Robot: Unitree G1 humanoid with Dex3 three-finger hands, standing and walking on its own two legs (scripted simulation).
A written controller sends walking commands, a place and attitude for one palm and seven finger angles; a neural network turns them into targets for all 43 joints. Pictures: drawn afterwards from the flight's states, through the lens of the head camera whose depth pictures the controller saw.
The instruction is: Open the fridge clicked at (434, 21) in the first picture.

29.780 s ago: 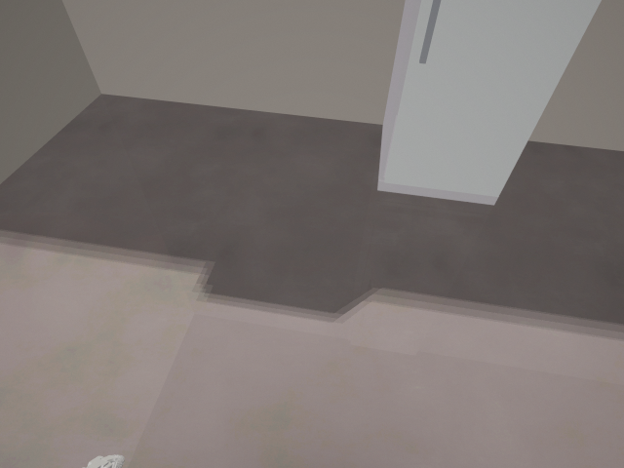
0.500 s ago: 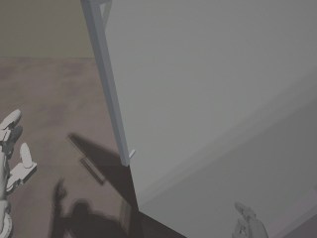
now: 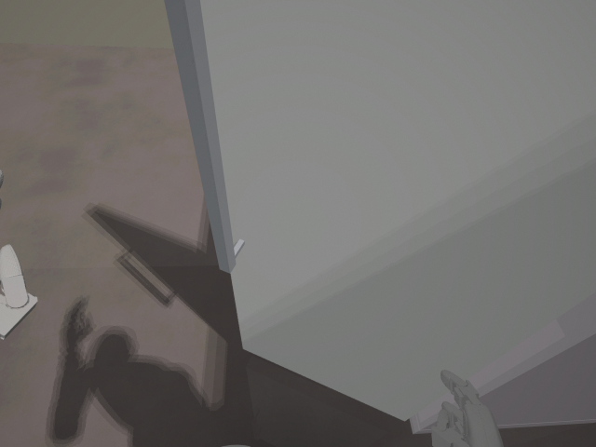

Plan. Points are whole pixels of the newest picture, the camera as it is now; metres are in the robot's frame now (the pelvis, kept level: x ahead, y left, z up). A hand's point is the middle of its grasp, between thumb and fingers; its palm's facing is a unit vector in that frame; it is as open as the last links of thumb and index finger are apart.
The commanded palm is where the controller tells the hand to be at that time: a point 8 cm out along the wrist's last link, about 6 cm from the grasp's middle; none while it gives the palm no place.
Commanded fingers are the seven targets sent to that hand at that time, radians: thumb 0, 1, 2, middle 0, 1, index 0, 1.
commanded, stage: step back with the hand held close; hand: left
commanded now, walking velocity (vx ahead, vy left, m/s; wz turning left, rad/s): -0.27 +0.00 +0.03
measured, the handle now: (218, 149) +0.42 +0.15 +0.17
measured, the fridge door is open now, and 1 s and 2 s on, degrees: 64 64 64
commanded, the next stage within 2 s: stop stepping back and stand still in 0.76 s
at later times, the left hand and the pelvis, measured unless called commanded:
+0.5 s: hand out of the picture +0.13 +0.28 +0.19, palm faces +0.47 -0.78 -0.42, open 7.4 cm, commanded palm +0.07 +0.31 +0.19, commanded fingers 0.00 0.90 0.90 -0.20 -0.30 -0.20 -0.30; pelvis -0.07 +0.01 +0.00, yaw -1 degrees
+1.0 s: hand out of the picture +0.00 +0.28 +0.19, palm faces +0.36 -0.79 -0.50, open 7.4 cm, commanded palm -0.06 +0.32 +0.19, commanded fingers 0.00 0.90 0.90 -0.20 -0.30 -0.20 -0.30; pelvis -0.20 +0.03 +0.00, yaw -2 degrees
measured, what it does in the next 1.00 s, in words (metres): walks backwards: right foot, then right foot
